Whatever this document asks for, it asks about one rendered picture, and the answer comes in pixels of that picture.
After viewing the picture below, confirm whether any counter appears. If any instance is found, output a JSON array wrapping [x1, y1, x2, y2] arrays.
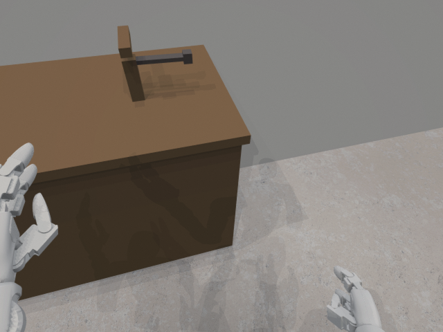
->
[[0, 26, 251, 301]]

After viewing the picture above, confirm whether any tap lever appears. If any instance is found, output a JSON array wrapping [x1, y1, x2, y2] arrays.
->
[[136, 49, 192, 65]]

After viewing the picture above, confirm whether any robot left forearm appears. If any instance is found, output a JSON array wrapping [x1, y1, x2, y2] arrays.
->
[[0, 282, 26, 332]]

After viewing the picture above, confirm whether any left robot hand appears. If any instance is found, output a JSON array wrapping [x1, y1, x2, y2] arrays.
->
[[0, 143, 58, 283]]

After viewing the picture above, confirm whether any right robot hand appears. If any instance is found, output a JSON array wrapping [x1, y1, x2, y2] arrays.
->
[[327, 266, 382, 332]]

